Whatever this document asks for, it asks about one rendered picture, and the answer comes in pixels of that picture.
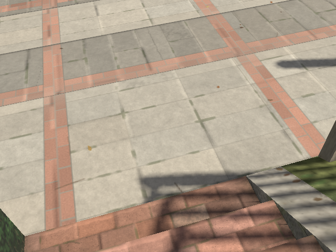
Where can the stairs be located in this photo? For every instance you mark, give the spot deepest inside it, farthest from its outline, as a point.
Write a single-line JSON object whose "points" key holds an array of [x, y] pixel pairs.
{"points": [[224, 217]]}

